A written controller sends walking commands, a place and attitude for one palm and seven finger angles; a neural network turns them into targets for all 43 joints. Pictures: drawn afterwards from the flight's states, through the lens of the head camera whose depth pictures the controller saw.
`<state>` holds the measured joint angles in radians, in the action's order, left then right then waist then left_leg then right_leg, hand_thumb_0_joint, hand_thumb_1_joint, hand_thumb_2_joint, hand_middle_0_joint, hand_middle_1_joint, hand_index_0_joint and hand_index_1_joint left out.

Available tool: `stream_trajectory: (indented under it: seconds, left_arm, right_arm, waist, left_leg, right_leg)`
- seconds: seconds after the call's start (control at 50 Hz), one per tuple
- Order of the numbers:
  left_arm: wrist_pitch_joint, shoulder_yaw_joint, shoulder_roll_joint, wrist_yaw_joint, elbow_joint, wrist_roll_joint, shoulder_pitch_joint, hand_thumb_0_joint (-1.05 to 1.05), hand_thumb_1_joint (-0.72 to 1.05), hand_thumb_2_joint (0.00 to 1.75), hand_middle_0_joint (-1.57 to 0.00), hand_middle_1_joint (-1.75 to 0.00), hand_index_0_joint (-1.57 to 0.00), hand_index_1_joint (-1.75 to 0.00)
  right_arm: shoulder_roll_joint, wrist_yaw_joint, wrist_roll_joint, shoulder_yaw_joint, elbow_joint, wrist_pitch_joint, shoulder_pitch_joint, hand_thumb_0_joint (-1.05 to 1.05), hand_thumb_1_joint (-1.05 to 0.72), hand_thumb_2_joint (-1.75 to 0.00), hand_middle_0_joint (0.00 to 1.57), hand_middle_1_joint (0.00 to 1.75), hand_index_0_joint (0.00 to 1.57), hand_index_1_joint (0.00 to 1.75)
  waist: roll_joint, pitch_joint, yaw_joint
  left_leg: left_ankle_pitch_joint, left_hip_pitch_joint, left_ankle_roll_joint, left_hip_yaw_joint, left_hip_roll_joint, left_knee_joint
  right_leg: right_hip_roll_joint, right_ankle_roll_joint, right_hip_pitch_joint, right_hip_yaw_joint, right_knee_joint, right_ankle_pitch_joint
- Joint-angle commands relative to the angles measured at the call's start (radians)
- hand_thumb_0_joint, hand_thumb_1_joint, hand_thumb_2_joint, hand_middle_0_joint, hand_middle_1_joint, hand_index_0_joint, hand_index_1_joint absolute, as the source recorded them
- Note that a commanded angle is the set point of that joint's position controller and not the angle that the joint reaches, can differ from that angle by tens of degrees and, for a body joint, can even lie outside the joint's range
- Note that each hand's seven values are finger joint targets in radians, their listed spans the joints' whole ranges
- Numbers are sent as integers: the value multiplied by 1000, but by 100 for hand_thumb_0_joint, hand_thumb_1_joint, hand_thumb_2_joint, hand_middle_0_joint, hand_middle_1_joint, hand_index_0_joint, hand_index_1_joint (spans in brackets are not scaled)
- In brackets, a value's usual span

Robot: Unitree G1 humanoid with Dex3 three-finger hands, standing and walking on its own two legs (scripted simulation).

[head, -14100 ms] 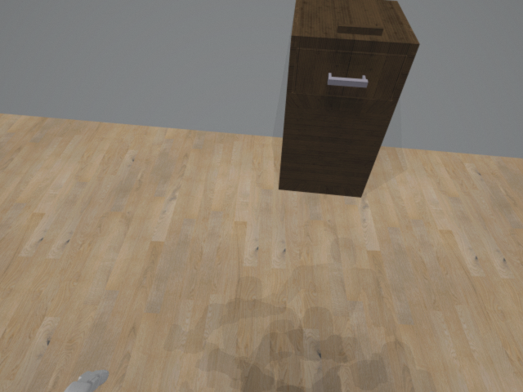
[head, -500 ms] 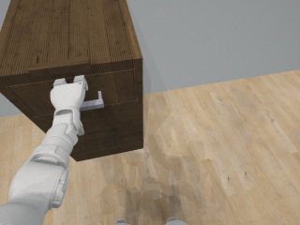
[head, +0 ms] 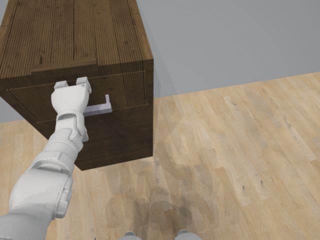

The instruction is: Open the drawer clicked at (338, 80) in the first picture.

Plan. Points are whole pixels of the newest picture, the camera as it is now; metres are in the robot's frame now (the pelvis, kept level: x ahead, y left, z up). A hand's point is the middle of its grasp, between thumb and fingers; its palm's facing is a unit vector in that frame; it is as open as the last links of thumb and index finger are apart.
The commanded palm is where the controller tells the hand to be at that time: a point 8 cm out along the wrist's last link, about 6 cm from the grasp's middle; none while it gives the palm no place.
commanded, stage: move the hooked fingers above the handle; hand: left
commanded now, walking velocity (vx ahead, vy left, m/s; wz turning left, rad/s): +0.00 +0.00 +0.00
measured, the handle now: (88, 105) +0.53 +0.19 -0.06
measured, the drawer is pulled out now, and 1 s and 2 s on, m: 0.00 0.00 0.00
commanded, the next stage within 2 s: lower the fingers behind the handle in 0.82 s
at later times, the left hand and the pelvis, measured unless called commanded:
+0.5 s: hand (81, 109) +0.47 +0.19 +0.00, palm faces -0.07 -0.03 -1.00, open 13.8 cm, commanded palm +0.46 +0.19 +0.05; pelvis -0.01 +0.00 +0.00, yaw +0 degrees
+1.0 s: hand (82, 108) +0.48 +0.19 +0.00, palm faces -0.08 -0.02 -1.00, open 13.7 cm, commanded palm +0.46 +0.19 +0.05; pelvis +0.00 -0.01 +0.00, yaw +1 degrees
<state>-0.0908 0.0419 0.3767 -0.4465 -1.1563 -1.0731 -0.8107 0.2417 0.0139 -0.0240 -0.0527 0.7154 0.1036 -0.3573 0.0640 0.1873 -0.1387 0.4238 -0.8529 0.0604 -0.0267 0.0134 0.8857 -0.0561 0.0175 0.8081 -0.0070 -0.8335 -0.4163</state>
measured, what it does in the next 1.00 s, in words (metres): stands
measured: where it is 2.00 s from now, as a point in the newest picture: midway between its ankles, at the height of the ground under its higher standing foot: outside the picture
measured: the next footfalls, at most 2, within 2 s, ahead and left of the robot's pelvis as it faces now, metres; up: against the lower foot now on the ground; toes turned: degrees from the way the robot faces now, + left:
none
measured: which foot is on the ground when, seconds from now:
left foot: down 0.00-1.00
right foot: down 0.00-1.00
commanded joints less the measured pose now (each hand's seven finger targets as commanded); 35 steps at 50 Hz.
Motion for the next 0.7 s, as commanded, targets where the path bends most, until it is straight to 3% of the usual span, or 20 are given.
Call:
stream_trajectory:
  seconds: [0.0, 0.06, 0.08, 0.16, 0.22, 0.28, 0.32, 0.34, 0.38, 0.4, 0.42, 0.46, 0.48, 0.5, 0.52, 0.56, 0.6, 0.68]
  left_arm:
    - [8, -25, 220, -27, 194, -8, -413, 0, -50, 30, -30, -120, -30, -120]
    - [37, -9, 204, -27, 232, -11, -463, 0, -50, 30, -30, -120, -30, -120]
    - [51, 11, 174, -27, 249, -6, -497, 0, -50, 30, -30, -120, -30, -120]
    - [60, -4, 184, -51, 243, -15, -501, 0, -50, 30, -30, -120, -30, -120]
    - [33, -2, 165, -74, 214, -21, -494, 0, -50, 30, -30, -120, -30, -120]
    - [-22, -43, 217, -81, 141, -12, -463, 0, -50, 30, -30, -120, -30, -120]
    - [-56, -24, 209, -74, 108, -8, -452, 0, -50, 30, -30, -120, -30, -120]
    - [-66, -49, 247, -67, 109, -8, -441, 0, -50, 30, -30, -120, -30, -120]
    - [-71, -38, 240, -50, 116, 0, -452, 0, -50, 30, -30, -120, -30, -120]
    - [-75, -46, 258, -39, 93, -2, -416, 0, -50, 30, -30, -120, -30, -120]
    - [-74, -32, 247, -30, 100, 0, -420, 0, -50, 30, -30, -120, -30, -120]
    - [-56, -26, 244, -12, 123, 0, -417, 0, -50, 30, -30, -120, -30, -120]
    - [-36, -30, 247, -3, 147, 5, -422, 0, -50, 30, -30, -120, -30, -120]
    - [-13, -6, 219, 2, 182, 2, -443, 0, -50, 30, -30, -120, -30, -120]
    - [10, -15, 221, 5, 199, -1, -425, 0, -50, 30, -30, -120, -30, -120]
    - [46, 14, 172, 4, 225, 0, -424, 0, -50, 30, -30, -120, -30, -120]
    - [68, 17, 167, -9, 214, -7, -438, 0, -50, 30, -30, -120, -30, -120]
    - [71, -21, 218, -63, 255, -19, -526, 0, -50, 30, -30, -120, -30, -120]
  right_arm:
    - [164, -18, 5, -54, -61, -13, -140, 0, -90, -90, 20, 30, 20, 30]
    - [164, -21, 3, -59, -51, -25, -146, 0, -90, -90, 20, 30, 20, 30]
    - [160, -22, -1, -62, -45, -28, -147, 0, -90, -90, 20, 30, 20, 30]
    - [160, -17, -5, -63, -27, -36, -154, 0, -90, -90, 20, 30, 20, 30]
    - [159, -8, -8, -65, -23, -34, -153, 0, -90, -90, 20, 30, 20, 30]
    - [168, -4, -7, -53, -25, -26, -146, 0, -90, -90, 20, 30, 20, 30]
    - [168, -6, -1, -48, -36, -21, -141, 0, -90, -90, 20, 30, 20, 30]
    - [171, -8, 1, -46, -39, -19, -140, 0, -90, -90, 20, 30, 20, 30]
    - [171, -12, 2, -45, -47, -16, -137, 0, -90, -90, 20, 30, 20, 30]
    - [172, -14, 7, -42, -51, -13, -141, 0, -90, -90, 20, 30, 20, 30]
    - [171, -19, 9, -40, -55, -12, -137, 0, -90, -90, 20, 30, 20, 30]
    - [168, -25, 12, -42, -64, -18, -137, 0, -90, -90, 20, 30, 20, 30]
    - [167, -28, 11, -41, -65, -20, -136, 0, -90, -90, 20, 30, 20, 30]
    - [163, -31, 10, -46, -67, -25, -140, 0, -90, -90, 20, 30, 20, 30]
    - [160, -32, 10, -49, -64, -30, -141, 0, -90, -90, 20, 30, 20, 30]
    - [155, -33, 6, -54, -57, -38, -143, 0, -90, -90, 20, 30, 20, 30]
    - [153, -34, 6, -56, -45, -43, -150, 0, -90, -90, 20, 30, 20, 30]
    - [156, -28, -3, -56, -28, -50, -148, 0, -90, -90, 20, 30, 20, 30]
  waist:
    - [-4, 388, -11]
    - [17, 397, -26]
    - [26, 403, -38]
    - [65, 412, -32]
    - [83, 428, -25]
    - [38, 404, -15]
    - [9, 383, -19]
    - [-2, 393, -7]
    - [-8, 411, -14]
    - [-28, 395, -5]
    - [-31, 385, -13]
    - [-51, 381, -11]
    - [-22, 399, -7]
    - [-14, 410, -20]
    - [9, 409, -7]
    - [19, 397, -21]
    - [-4, 367, -34]
    - [51, 406, -33]
  left_leg:
    - [-463, 343, -13, 48, -9, -65]
    - [-459, 382, -17, 64, -17, -59]
    - [-471, 405, -19, 75, -21, -54]
    - [-482, 424, -29, 85, -25, -43]
    - [-517, 444, -37, 92, -27, -38]
    - [-486, 375, -30, 71, -17, -50]
    - [-445, 333, -21, 53, -10, -60]
    - [-436, 318, -19, 48, -7, -64]
    - [-444, 319, -14, 39, -5, -65]
    - [-437, 301, -13, 38, -2, -70]
    - [-421, 292, -10, 32, -1, -73]
    - [-401, 280, -6, 28, 0, -76]
    - [-419, 298, -8, 32, -2, -76]
    - [-416, 323, -7, 36, -5, -71]
    - [-429, 339, -10, 39, -7, -69]
    - [-442, 365, -11, 44, -13, -57]
    - [-417, 337, -10, 52, -12, -48]
    - [-423, 341, -16, 60, -8, -32]
  right_leg:
    - [-16, 15, -162, -14, 83, 391]
    - [-17, 16, -108, -18, 81, 345]
    - [-17, 18, -82, -23, 77, 332]
    - [-20, 21, -38, -30, 64, 307]
    - [-24, 24, -18, -39, 55, 303]
    - [-23, 23, -77, -33, 60, 329]
    - [-21, 18, -112, -26, 73, 343]
    - [-18, 17, -142, -22, 75, 351]
    - [-15, 15, -176, -13, 81, 387]
    - [-14, 13, -191, -12, 84, 391]
    - [-14, 10, -196, -7, 90, 393]
    - [-10, 7, -215, -1, 98, 395]
    - [-8, 11, -217, 0, 93, 404]
    - [-9, 9, -194, 1, 95, 393]
    - [-10, 12, -181, -1, 91, 387]
    - [-13, 13, -138, -5, 90, 373]
    - [-13, 12, -111, -6, 85, 350]
    - [-12, 19, -78, -9, 62, 333]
